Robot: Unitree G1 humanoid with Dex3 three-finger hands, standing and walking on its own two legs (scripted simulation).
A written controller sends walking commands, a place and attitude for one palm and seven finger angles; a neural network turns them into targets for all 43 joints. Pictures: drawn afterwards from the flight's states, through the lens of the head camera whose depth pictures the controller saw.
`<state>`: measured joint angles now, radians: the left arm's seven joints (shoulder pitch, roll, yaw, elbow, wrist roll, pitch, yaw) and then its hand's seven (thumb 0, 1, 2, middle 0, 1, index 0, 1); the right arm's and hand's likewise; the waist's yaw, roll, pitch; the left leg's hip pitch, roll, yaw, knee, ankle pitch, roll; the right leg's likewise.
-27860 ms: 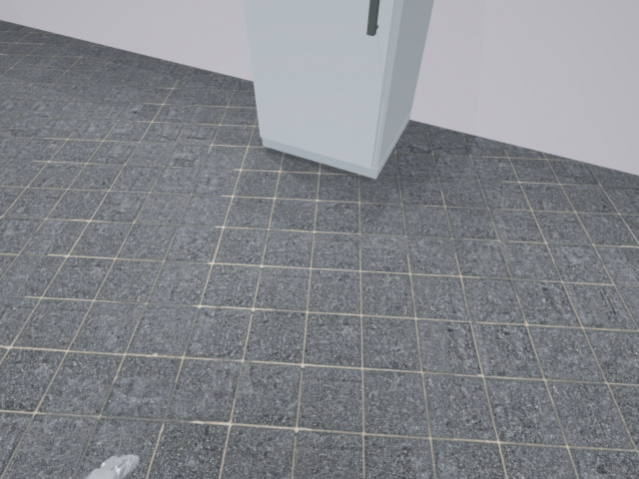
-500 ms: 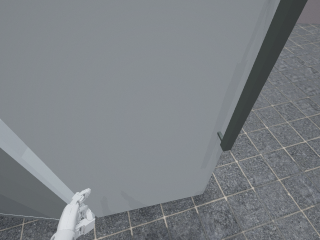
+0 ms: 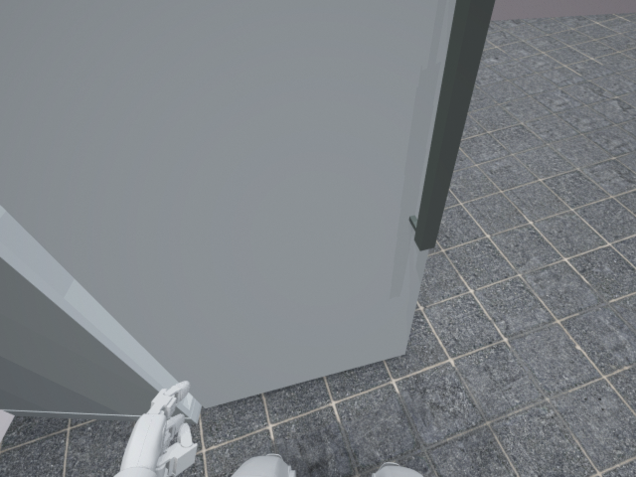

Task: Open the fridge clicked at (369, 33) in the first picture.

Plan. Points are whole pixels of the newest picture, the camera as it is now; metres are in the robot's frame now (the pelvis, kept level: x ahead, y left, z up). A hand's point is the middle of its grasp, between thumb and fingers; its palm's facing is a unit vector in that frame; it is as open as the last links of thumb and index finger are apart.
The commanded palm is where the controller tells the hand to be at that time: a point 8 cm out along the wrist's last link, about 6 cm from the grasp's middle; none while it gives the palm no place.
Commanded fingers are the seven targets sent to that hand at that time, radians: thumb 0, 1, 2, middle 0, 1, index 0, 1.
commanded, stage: step back with the hand held close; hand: right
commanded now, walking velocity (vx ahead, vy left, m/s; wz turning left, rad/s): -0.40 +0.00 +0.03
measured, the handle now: (439, 122) +0.51 -0.13 +0.18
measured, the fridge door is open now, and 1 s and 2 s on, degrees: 73 73 73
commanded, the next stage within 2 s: stop stepping back and stand still in 0.40 s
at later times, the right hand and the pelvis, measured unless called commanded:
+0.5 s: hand out of the picture +0.12 -0.27 +0.19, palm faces +0.36 +0.85 -0.40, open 7.5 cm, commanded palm +0.06 -0.31 +0.20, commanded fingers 0.00 -0.90 -0.90 0.20 0.30 0.20 0.30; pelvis -0.10 -0.02 +0.00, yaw +5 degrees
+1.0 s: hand out of the picture +0.02 -0.32 +0.17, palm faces +0.45 +0.86 -0.24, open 7.5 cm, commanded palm -0.05 -0.35 +0.20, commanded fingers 0.00 -0.90 -0.90 0.20 0.30 0.20 0.30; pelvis -0.21 -0.06 +0.00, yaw +3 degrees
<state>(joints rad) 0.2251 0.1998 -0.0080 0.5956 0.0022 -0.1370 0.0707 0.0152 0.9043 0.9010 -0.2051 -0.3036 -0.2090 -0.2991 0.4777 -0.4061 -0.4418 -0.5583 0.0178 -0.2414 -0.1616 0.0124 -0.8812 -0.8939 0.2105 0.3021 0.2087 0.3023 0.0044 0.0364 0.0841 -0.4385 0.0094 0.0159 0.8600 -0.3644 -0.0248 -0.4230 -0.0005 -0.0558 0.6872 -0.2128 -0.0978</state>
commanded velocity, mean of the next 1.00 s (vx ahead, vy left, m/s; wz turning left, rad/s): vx -0.07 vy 0.03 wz -0.02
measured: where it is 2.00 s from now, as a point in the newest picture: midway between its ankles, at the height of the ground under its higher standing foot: outside the picture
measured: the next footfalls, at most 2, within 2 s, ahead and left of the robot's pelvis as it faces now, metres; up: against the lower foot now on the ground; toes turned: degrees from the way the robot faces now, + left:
left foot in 0.30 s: -0.11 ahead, +0.15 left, +0.00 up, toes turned +7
right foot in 0.48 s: +0.02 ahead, -0.08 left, +0.00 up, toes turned +4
